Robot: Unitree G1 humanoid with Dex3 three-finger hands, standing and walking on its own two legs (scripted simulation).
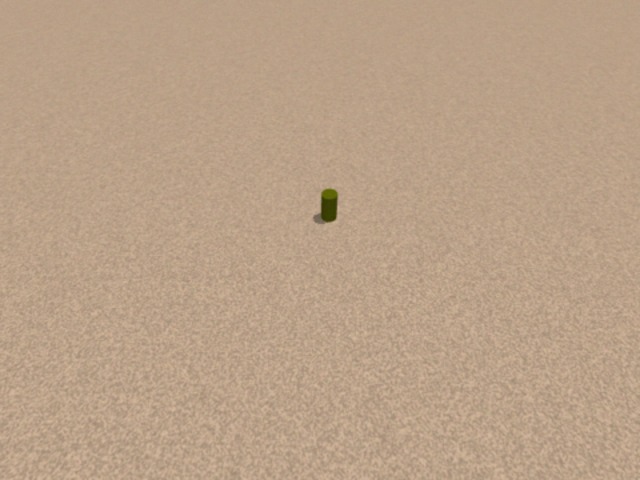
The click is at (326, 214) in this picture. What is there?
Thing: squat round
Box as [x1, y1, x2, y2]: [321, 189, 337, 221]
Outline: 325,189 322,191 321,194 321,217 326,221 331,221 336,216 337,193 333,189
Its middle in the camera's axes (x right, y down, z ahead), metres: +0.05 -0.16 +1.75
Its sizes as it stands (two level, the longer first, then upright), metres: 0.072 0.072 0.140
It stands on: the floor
